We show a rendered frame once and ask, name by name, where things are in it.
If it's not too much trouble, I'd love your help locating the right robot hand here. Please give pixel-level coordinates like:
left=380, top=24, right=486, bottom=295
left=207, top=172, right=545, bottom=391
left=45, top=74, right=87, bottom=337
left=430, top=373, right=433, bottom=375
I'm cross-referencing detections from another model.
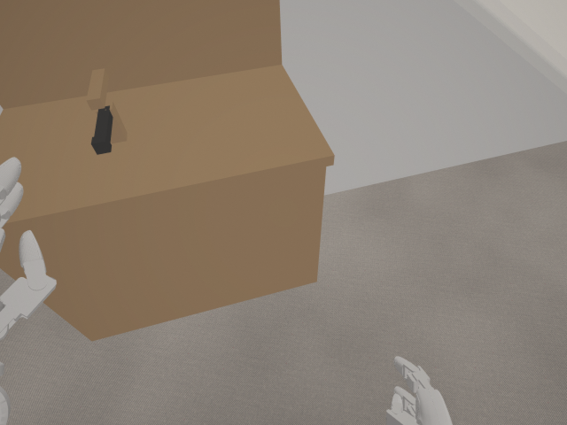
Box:
left=386, top=356, right=453, bottom=425

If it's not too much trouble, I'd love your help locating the tap lever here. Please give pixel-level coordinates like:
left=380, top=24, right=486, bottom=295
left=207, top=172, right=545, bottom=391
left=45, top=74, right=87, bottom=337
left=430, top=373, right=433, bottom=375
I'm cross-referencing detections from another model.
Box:
left=91, top=105, right=113, bottom=155

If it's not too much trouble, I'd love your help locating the counter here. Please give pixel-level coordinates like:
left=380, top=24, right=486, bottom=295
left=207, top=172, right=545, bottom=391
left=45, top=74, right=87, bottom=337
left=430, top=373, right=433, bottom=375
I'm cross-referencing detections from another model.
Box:
left=0, top=0, right=335, bottom=342

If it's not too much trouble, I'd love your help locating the left robot hand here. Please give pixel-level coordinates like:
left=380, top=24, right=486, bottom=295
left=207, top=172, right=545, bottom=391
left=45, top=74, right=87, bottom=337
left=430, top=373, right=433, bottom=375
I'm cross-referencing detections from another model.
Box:
left=0, top=157, right=57, bottom=341

